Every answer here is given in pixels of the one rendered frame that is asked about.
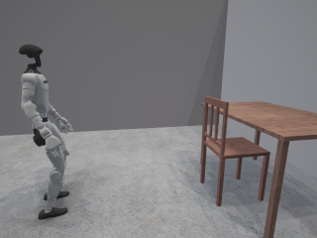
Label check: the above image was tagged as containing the robot right forearm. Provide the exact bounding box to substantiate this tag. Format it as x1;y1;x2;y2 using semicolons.
23;102;53;139

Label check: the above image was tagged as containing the right robot hand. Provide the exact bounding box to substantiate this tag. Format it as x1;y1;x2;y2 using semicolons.
45;135;69;161

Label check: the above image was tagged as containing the robot left thigh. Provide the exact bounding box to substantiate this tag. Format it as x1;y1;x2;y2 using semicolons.
51;123;66;162

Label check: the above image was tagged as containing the table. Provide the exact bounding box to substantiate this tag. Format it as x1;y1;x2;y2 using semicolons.
200;101;317;238

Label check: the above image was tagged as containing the left robot hand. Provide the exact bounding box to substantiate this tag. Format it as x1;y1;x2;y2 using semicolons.
55;117;72;134

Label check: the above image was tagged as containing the robot right upper arm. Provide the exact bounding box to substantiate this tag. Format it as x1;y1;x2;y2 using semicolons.
21;73;38;111

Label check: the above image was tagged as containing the chair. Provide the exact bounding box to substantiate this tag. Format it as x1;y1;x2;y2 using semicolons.
200;96;270;207

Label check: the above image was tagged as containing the robot left forearm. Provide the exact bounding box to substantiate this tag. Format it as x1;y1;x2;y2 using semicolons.
48;103;61;120

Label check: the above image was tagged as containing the robot right foot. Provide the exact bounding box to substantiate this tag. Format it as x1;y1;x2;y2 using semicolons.
38;207;67;220

